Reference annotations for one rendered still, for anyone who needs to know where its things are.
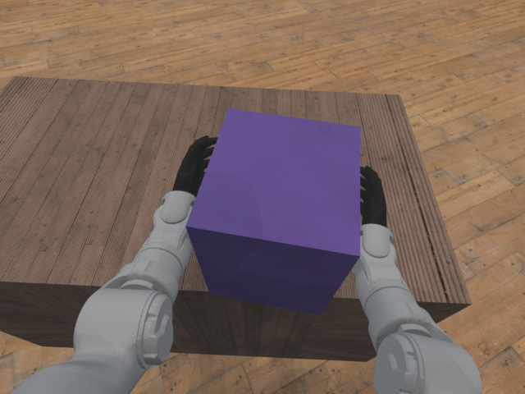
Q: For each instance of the right robot forearm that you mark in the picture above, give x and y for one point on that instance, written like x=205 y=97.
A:
x=385 y=297

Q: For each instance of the right robot upper arm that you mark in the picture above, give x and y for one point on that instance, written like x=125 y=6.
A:
x=408 y=363

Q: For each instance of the carton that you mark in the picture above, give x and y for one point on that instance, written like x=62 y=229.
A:
x=276 y=220

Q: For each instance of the right robot hand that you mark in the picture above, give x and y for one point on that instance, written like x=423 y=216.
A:
x=373 y=207

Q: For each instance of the pedestal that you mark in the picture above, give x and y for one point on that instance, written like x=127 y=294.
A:
x=84 y=165

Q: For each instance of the left robot upper arm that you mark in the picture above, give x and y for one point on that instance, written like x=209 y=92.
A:
x=121 y=334

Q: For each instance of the left robot hand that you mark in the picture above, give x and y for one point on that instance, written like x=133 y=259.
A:
x=191 y=171

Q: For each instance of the left robot forearm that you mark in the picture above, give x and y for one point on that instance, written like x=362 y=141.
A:
x=162 y=259

